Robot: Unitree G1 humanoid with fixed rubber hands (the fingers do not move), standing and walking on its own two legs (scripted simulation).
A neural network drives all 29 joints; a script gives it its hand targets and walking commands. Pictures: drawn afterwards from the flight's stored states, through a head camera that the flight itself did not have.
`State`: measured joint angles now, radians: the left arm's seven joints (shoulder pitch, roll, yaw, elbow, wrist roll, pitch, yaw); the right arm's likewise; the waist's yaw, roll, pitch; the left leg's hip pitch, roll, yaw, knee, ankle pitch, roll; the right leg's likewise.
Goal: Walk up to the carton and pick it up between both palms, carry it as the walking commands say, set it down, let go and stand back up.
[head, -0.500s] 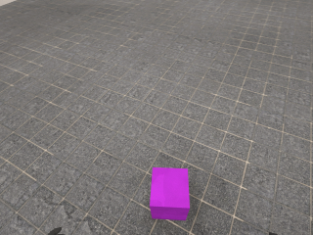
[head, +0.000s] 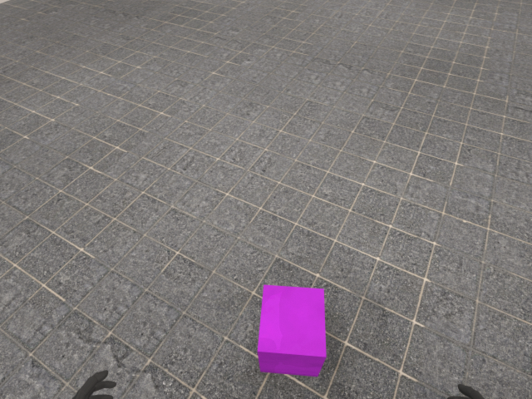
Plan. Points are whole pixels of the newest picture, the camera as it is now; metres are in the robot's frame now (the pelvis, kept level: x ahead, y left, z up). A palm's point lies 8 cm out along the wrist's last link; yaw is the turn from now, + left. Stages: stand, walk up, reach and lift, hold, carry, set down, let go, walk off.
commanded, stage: walk up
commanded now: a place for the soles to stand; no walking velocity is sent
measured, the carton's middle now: (291, 331) +0.43 -0.04 -0.65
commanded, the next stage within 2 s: reach and lift in 0.20 s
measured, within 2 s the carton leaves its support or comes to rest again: neither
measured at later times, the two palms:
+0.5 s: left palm (117, 378) +0.17 +0.27 -0.10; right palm out of the picture +0.15 -0.30 -0.11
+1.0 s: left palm (164, 322) +0.28 +0.23 -0.15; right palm (424, 335) +0.27 -0.27 -0.16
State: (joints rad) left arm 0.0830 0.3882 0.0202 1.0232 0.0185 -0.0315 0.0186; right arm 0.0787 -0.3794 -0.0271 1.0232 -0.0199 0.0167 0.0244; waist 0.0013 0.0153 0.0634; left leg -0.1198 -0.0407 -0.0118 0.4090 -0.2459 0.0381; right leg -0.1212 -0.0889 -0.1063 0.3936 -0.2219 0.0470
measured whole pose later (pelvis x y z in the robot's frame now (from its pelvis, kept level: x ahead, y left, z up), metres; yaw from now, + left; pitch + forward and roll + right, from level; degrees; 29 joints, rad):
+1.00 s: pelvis -0.09 -0.04 -0.08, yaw -2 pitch +17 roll +0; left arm -0.58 0.42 0.19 0.68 -0.04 0.32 -0.10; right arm -0.58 -0.22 -0.13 0.60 0.03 0.41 -0.10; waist 0.01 -0.02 0.18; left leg -0.96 0.04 -0.02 1.00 -0.35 -0.03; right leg -0.97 -0.02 -0.08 0.97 -0.31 -0.03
